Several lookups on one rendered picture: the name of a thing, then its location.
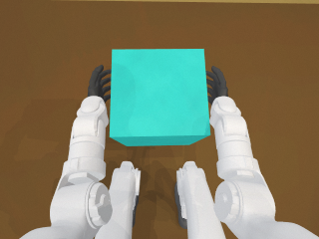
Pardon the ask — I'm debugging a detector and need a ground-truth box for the right robot upper arm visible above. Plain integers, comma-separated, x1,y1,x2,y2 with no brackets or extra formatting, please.
213,179,319,239

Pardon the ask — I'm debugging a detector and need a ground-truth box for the right robot foot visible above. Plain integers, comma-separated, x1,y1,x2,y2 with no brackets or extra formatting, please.
174,182,187,229

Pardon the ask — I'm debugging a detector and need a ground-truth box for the robot right forearm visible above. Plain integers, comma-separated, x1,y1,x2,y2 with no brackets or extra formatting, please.
209,96,276,216

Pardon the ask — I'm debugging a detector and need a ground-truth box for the left robot hand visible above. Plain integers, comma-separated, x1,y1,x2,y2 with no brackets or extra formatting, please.
87,65,112,102

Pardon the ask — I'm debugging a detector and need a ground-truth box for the left robot foot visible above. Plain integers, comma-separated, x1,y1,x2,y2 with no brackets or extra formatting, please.
132,195,140,228

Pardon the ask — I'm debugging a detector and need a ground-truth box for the right robot hand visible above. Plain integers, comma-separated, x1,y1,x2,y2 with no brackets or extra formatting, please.
205,66,228,105

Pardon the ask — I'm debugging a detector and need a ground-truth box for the carton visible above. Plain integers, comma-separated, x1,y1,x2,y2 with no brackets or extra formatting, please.
110,49,210,146

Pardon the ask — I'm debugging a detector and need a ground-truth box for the left robot upper arm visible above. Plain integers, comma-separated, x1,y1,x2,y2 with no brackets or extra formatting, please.
20,181,113,239

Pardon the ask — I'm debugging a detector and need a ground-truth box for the robot foot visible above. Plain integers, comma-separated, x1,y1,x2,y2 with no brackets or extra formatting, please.
132,195,140,228
174,182,187,229

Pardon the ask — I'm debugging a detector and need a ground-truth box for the robot left forearm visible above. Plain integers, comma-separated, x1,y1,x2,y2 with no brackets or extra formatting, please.
50,96,109,222

